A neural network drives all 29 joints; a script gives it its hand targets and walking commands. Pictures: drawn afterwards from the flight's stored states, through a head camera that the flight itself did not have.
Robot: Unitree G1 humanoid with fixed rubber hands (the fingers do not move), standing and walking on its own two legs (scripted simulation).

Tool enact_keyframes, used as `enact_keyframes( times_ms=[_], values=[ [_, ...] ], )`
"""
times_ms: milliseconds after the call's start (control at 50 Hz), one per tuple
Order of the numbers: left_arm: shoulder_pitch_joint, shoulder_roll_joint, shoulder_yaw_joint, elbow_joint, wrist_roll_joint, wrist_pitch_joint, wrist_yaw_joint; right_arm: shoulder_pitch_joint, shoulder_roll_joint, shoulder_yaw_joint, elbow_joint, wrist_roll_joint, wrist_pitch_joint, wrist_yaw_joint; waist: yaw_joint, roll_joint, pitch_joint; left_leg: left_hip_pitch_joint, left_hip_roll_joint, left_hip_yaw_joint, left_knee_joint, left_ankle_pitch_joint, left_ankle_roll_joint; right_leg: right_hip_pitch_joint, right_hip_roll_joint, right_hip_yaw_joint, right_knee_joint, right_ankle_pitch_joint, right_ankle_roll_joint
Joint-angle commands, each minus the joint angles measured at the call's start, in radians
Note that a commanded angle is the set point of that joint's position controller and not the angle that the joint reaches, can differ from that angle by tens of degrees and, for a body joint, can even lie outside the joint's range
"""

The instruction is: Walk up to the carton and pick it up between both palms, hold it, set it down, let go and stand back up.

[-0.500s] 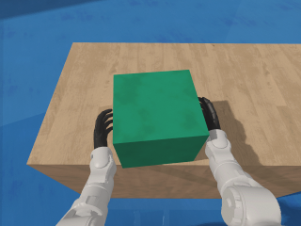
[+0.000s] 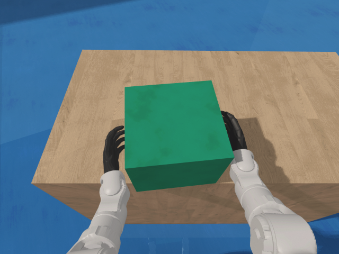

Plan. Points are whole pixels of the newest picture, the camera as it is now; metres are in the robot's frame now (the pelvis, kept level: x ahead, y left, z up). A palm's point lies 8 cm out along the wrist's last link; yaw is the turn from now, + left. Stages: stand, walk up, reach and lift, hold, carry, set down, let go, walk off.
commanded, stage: reach and lift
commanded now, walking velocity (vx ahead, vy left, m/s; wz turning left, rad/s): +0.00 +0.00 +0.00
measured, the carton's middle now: (172, 137) +0.42 +0.03 +0.00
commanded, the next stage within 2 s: none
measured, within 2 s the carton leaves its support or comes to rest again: neither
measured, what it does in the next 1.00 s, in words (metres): stands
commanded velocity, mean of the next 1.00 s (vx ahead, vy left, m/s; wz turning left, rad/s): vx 0.00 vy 0.00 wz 0.00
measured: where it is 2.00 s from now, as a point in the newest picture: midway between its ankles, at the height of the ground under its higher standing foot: outside the picture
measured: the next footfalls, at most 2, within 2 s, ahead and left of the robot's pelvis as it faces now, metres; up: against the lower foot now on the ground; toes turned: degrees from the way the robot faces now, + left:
none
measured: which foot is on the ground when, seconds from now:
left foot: down 0.00-1.00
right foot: down 0.00-1.00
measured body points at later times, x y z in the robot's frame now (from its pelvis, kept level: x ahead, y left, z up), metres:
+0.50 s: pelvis -0.01 +0.00 +0.00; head +0.05 +0.01 +0.45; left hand +0.36 +0.16 +0.01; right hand +0.41 -0.15 +0.04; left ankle +0.00 +0.13 -0.74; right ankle +0.00 -0.12 -0.74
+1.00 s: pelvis -0.02 +0.01 +0.01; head -0.04 +0.02 +0.46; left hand +0.36 +0.16 +0.09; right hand +0.39 -0.15 +0.11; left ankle +0.00 +0.13 -0.74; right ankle +0.00 -0.12 -0.74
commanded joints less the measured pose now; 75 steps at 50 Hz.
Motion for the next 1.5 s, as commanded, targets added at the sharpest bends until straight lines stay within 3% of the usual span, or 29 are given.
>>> enact_keyframes(
  times_ms=[0, 200, 360, 460, 520, 580, 620, 640, 740, 780, 880, 940, 1000, 1040, 1100, 1260, 1400, 1480],
  values=[
    [-0.605, -0.634, -0.401, -0.087, 0.145, -0.075, -0.115, -0.526, 0.614, 0.299, -0.091, -0.166, -0.144, 0.092, -0.047, 0.019, -0.738, 0.303, -0.032, 0.039, 0.055, 0.515, -0.064, 0.325, 0.07, -0.093, 0.016, 0.491, 0.001],
    [-0.751, -0.624, -0.402, -0.088, 0.118, -0.044, -0.112, -0.595, 0.611, 0.245, -0.098, -0.183, -0.104, 0.108, -0.053, -0.002, -0.651, 0.315, -0.024, 0.049, 0.013, 0.306, -0.045, 0.222, 0.057, -0.102, -0.03, 0.232, -0.007],
    [-0.755, -0.623, -0.403, -0.095, 0.099, 0.048, -0.122, -0.582, 0.642, 0.292, -0.164, -0.115, 0.0, 0.107, -0.046, -0.02, -0.582, 0.357, -0.033, 0.056, -0.022, 0.251, -0.029, 0.276, 0.053, -0.079, -0.05, 0.192, 0.0],
    [-0.753, -0.688, -0.551, -0.263, 0.009, 0.078, -0.11, -0.581, 0.725, 0.446, -0.327, 0.023, 0.049, 0.074, -0.067, -0.006, -0.777, 0.428, -0.049, 0.035, 0.037, 0.464, -0.05, 0.401, 0.066, -0.065, -0.01, 0.464, 0.015],
    [-0.763, -0.747, -0.655, -0.401, -0.04, 0.093, -0.086, -0.597, 0.752, 0.551, -0.431, 0.138, 0.067, 0.061, -0.083, 0.044, -0.884, 0.487, -0.054, 0.004, 0.083, 0.609, -0.079, 0.404, 0.086, -0.059, 0.008, 0.578, 0.012],
    [-0.788, -0.782, -0.745, -0.528, -0.09, 0.126, -0.065, -0.6, 0.788, 0.651, -0.566, 0.237, 0.116, 0.05, -0.088, 0.057, -0.908, 0.516, -0.056, -0.032, 0.11, 0.643, -0.085, 0.355, 0.097, -0.054, 0.009, 0.547, 0.018],
    [-0.827, -0.777, -0.776, -0.589, -0.099, 0.162, -0.055, -0.598, 0.792, 0.679, -0.622, 0.278, 0.165, 0.05, -0.09, 0.067, -0.874, 0.512, -0.056, -0.044, 0.103, 0.596, -0.084, 0.321, 0.094, -0.05, -0.003, 0.473, 0.02],
    [-0.823, -0.755, -0.778, -0.602, -0.109, 0.188, -0.06, -0.577, 0.803, 0.686, -0.652, 0.285, 0.198, 0.042, -0.102, 0.043, -0.831, 0.5, -0.062, -0.044, 0.093, 0.555, -0.075, 0.343, 0.083, -0.046, -0.019, 0.451, 0.026],
    [-0.856, -0.696, -0.713, -0.634, -0.088, 0.352, -0.079, -0.551, 0.774, 0.655, -0.621, 0.324, 0.377, 0.055, -0.08, 0.018, -0.61, 0.508, -0.059, -0.035, 0.01, 0.346, -0.046, 0.36, 0.073, -0.034, -0.073, 0.209, 0.022],
    [-0.865, -0.694, -0.698, -0.661, -0.084, 0.416, -0.085, -0.595, 0.768, 0.65, -0.636, 0.353, 0.419, 0.063, -0.067, 0.014, -0.578, 0.52, -0.061, -0.036, -0.004, 0.335, -0.048, 0.37, 0.076, -0.036, -0.077, 0.185, 0.019],
    [-0.948, -0.695, -0.662, -0.672, -0.095, 0.549, -0.105, -0.701, 0.789, 0.598, -0.69, 0.373, 0.504, 0.061, -0.091, -0.021, -0.472, 0.504, -0.071, -0.039, -0.048, 0.234, -0.036, 0.412, 0.067, -0.03, -0.092, 0.125, 0.023],
    [-0.995, -0.707, -0.673, -0.697, -0.127, 0.592, -0.114, -0.772, 0.825, 0.596, -0.766, 0.393, 0.531, 0.057, -0.102, -0.012, -0.513, 0.508, -0.075, -0.047, -0.05, 0.224, -0.035, 0.433, 0.063, -0.023, -0.087, 0.14, 0.024],
    [-1.039, -0.711, -0.679, -0.731, -0.15, 0.625, -0.124, -0.804, 0.853, 0.594, -0.807, 0.403, 0.566, 0.048, -0.117, -0.016, -0.546, 0.502, -0.086, -0.052, -0.051, 0.215, -0.03, 0.466, 0.06, -0.019, -0.086, 0.163, 0.031],
    [-1.026, -0.7, -0.628, -0.686, -0.123, 0.657, -0.137, -0.799, 0.842, 0.549, -0.764, 0.388, 0.591, 0.044, -0.124, -0.01, -0.477, 0.486, -0.089, -0.052, -0.071, 0.163, -0.022, 0.476, 0.051, -0.013, -0.095, 0.121, 0.032],
    [-0.991, -0.688, -0.56, -0.656, -0.107, 0.694, -0.164, -0.815, 0.851, 0.531, -0.771, 0.387, 0.614, 0.037, -0.107, -0.039, -0.453, 0.46, -0.094, -0.044, -0.089, 0.139, -0.005, 0.513, 0.046, -0.005, -0.097, 0.111, 0.039],
    [-0.983, -0.683, -0.483, -0.608, -0.089, 0.751, -0.208, -0.899, 0.847, 0.514, -0.806, 0.406, 0.643, 0.016, -0.101, -0.027, -0.443, 0.45, -0.105, -0.037, -0.102, 0.136, 0.008, 0.55, 0.045, -0.002, -0.097, 0.119, 0.049],
    [-1.006, -0.701, -0.507, -0.68, -0.115, 0.769, -0.211, -0.934, 0.859, 0.553, -0.889, 0.447, 0.661, -0.003, -0.104, -0.016, -0.515, 0.501, -0.106, -0.044, -0.073, 0.229, -0.003, 0.574, 0.059, -0.009, -0.081, 0.204, 0.046],
    [-1.014, -0.713, -0.532, -0.704, -0.123, 0.788, -0.209, -0.907, 0.844, 0.536, -0.883, 0.453, 0.683, -0.01, -0.126, 0.023, -0.494, 0.52, -0.102, -0.052, -0.068, 0.232, -0.016, 0.544, 0.063, -0.007, -0.089, 0.186, 0.038]
  ],
)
